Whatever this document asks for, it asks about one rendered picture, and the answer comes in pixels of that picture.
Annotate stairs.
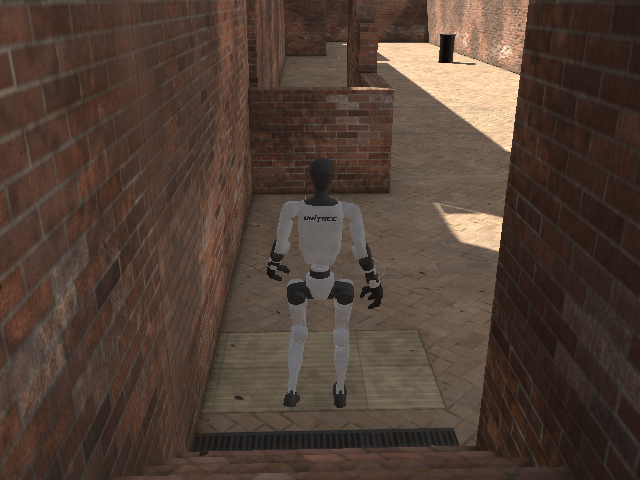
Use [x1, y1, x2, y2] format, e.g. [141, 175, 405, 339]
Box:
[107, 446, 628, 480]

